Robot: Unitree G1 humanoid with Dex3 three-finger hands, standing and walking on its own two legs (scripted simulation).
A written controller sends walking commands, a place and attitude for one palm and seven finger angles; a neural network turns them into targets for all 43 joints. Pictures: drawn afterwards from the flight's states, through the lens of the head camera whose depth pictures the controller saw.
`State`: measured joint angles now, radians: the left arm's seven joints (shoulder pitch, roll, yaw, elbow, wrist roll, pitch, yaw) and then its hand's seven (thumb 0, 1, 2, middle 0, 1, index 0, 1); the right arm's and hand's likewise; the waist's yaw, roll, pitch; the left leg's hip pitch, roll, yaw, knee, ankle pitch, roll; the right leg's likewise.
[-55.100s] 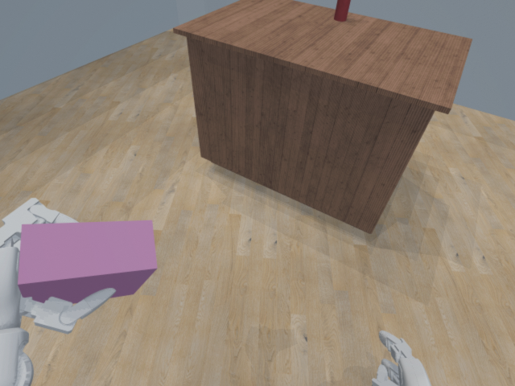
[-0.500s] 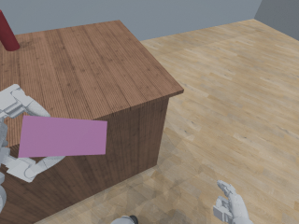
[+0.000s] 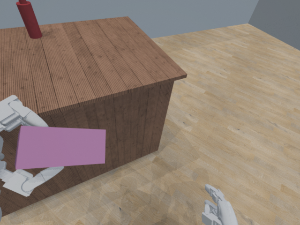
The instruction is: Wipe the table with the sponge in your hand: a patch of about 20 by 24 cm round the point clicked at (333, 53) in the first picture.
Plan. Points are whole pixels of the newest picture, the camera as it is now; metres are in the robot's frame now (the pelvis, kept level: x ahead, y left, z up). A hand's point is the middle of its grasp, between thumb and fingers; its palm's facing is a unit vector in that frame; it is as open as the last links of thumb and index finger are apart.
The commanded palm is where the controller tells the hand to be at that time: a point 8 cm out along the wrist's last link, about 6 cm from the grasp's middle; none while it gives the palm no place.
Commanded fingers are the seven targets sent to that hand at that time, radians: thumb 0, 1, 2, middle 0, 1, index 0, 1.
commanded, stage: stop stepping back and stand still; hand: left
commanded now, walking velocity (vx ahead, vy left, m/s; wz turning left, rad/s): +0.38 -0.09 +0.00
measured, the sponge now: (70, 147) +0.22 +0.18 +0.17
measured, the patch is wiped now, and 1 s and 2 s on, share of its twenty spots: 1.00 1.00 1.00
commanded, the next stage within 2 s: stand and wait in 1.98 s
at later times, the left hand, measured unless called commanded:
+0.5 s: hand out of the picture +0.10 +0.23 +0.22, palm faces +0.47 -0.81 -0.34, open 9.9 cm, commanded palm +0.06 +0.27 +0.23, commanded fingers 0.00 0.10 1.30 -1.20 -1.60 -1.20 -1.60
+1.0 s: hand out of the picture +0.11 +0.26 +0.22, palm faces +0.54 -0.76 -0.36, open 9.9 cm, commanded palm +0.05 +0.30 +0.23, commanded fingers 0.00 0.10 1.30 -1.20 -1.60 -1.20 -1.60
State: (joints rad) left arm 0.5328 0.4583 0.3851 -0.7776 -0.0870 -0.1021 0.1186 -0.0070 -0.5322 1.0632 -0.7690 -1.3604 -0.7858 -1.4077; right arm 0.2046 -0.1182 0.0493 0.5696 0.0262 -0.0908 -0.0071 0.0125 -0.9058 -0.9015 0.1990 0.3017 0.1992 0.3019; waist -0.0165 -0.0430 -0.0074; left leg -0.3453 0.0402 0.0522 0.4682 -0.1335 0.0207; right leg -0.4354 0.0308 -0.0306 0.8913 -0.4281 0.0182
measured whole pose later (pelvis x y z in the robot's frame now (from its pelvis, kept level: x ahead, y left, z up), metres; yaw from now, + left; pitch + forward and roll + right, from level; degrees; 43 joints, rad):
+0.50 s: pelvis -0.09 -0.01 -0.01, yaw +3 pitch -2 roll +0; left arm 0.41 0.45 0.39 -0.57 -0.07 -0.11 0.15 -0.01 -0.54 1.07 -0.77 -1.36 -0.79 -1.41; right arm 0.29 -0.21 0.00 0.62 0.02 -0.10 -0.09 0.01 -0.91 -0.90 0.19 0.30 0.19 0.30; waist -0.04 -0.03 -0.11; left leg -0.27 0.07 0.04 0.57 -0.27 -0.02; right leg -0.38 0.02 -0.07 0.81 -0.46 -0.02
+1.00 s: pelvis -0.08 +0.00 -0.01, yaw +5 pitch -1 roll -1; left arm 0.37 0.41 0.42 -0.56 -0.06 -0.16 0.15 -0.01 -0.54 1.07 -0.77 -1.36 -0.79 -1.41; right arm 0.21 -0.20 0.02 0.63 0.01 -0.10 -0.05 0.01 -0.91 -0.90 0.20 0.30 0.20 0.30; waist 0.00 0.03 -0.02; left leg -0.32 0.06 0.00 0.60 -0.26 -0.01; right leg -0.25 0.03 -0.07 0.54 -0.27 -0.03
